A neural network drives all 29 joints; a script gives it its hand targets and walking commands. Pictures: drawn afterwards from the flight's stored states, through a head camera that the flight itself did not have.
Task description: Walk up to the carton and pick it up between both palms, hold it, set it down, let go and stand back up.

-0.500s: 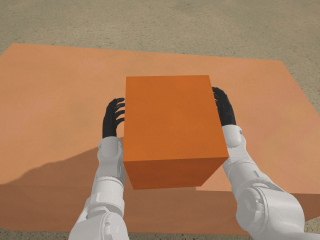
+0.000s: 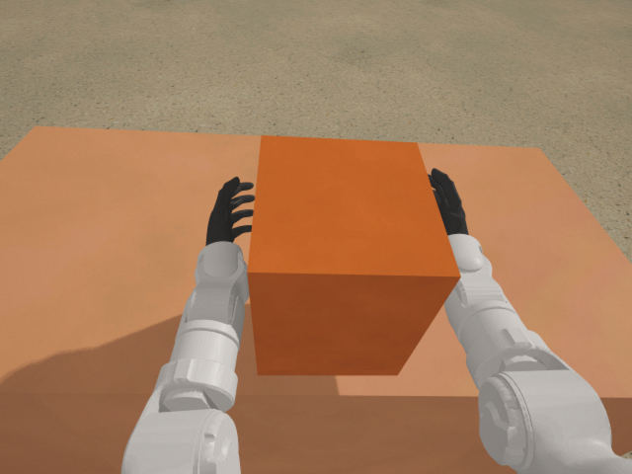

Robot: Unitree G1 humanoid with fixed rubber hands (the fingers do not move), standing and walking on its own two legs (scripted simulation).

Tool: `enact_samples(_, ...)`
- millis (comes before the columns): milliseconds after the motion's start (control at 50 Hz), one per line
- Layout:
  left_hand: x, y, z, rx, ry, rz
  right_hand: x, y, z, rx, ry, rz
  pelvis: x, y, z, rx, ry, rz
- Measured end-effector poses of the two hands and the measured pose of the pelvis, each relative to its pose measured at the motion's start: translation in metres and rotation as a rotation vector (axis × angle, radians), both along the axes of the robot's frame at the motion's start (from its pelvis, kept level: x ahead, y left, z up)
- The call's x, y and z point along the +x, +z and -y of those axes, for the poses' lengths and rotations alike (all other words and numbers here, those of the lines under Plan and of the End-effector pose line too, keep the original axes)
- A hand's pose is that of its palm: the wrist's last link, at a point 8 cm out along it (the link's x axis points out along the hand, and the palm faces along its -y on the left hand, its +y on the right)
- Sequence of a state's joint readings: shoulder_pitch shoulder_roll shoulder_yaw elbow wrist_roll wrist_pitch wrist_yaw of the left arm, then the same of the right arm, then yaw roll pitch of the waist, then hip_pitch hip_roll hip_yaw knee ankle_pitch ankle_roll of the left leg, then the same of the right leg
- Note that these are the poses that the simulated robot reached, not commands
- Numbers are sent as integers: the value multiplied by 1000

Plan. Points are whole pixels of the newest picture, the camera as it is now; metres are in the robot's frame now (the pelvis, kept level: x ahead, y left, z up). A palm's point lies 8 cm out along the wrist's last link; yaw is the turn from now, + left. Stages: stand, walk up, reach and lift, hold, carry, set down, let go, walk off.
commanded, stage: reach and lift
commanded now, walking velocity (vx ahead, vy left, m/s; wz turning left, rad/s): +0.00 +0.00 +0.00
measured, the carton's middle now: (334, 263) +0.39 +0.02 +0.08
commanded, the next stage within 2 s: hold in 1.76 s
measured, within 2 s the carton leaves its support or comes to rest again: neither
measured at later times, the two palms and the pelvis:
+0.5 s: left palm (208, 223) +0.36 +0.17 +0.17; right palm (463, 218) +0.39 -0.12 +0.18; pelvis +0.00 -0.01 +0.00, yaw +4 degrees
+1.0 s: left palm (202, 202) +0.36 +0.18 +0.20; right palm (470, 197) +0.38 -0.11 +0.22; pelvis -0.01 +0.00 +0.00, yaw +2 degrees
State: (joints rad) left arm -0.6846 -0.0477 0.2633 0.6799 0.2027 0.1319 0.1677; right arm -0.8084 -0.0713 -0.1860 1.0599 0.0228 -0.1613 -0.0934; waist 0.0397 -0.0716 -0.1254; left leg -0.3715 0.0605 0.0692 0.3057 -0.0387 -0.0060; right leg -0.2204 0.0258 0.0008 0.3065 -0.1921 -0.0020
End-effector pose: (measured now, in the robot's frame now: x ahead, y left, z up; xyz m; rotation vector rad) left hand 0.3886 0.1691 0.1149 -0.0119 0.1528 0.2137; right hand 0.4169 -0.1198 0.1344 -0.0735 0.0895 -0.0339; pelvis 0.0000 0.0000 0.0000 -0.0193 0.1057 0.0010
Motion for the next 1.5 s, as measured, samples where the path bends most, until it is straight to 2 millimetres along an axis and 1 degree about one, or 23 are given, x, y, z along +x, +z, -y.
enact_samples(100, -1, 21, 1, 12, -4, 6, -1, 20, 0, 20, -12, 6, 7, 1, 3, 7, 12, 88)
enact_samples(200, -11, 32, -4, 24, 9, 2, -5, 34, -5, 24, 7, 5, 10, 1, 5, 16, 29, 166)
enact_samples(360, -27, 44, -9, 36, 6, -5, -19, 39, -9, 38, 12, 0, 9, 0, 8, 24, 65, 232)
enact_samples(440, -31, 51, -6, 42, -9, -6, -27, 42, -5, 44, -1, 1, 5, -1, 8, 24, 72, 242)
enact_samples(540, -33, 61, -4, 38, -26, 9, -33, 52, -3, 28, -14, 18, -1, 0, 7, 23, 60, 241)
enact_samples(720, -35, 69, -9, 13, -39, -11, -37, 66, -8, 32, -29, -4, -7, 0, 6, 22, 50, 236)
enact_samples(880, -32, 79, -11, 39, -49, -3, -36, 79, -10, 63, -37, 5, -8, 0, -1, 16, 51, 227)
enact_samples(980, -29, 84, -8, 46, -45, -10, -33, 81, -8, 75, -39, -2, -6, 0, -4, 16, 43, 218)
enact_samples(1160, -25, 87, -2, 50, -40, -14, -29, 83, -2, 82, -35, -5, 0, 0, -5, 14, 41, 216)
enact_samples(1280, -24, 85, 0, 37, -39, -28, -26, 83, 1, 79, -34, -19, 3, 0, -2, 17, 46, 222)
enact_samples(1500, -27, 93, 0, 26, -32, -17, -25, 95, 0, 90, -24, -11, 9, 0, 3, 20, 55, 220)
